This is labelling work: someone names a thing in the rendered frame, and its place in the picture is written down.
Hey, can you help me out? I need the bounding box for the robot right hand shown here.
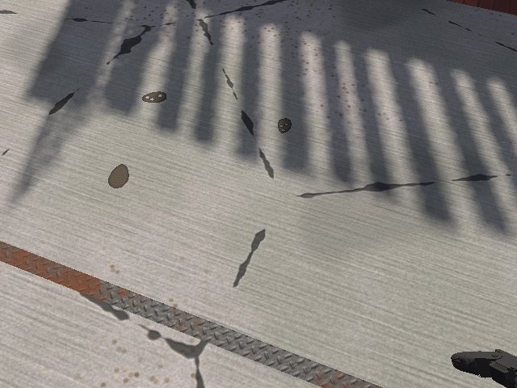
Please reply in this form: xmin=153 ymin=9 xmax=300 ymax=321
xmin=451 ymin=349 xmax=517 ymax=388

